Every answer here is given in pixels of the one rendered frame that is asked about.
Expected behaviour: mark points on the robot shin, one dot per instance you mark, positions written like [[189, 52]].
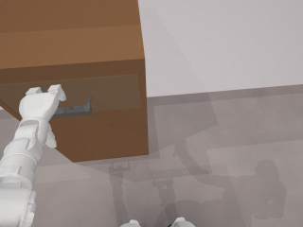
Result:
[[134, 221], [179, 219]]

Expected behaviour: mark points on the robot right shin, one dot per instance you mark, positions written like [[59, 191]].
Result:
[[179, 219]]

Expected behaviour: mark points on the handle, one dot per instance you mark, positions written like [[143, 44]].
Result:
[[74, 110]]

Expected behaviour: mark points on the robot left hand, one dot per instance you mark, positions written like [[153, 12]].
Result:
[[42, 105]]

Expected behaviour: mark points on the robot left forearm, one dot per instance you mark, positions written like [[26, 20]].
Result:
[[21, 155]]

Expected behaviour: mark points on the robot left shin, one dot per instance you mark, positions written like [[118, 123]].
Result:
[[134, 221]]

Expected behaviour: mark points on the cabinet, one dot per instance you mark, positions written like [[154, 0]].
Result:
[[43, 40]]

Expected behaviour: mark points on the robot left upper arm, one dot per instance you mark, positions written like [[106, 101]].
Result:
[[17, 207]]

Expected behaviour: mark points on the drawer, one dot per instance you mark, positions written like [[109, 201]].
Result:
[[107, 93]]

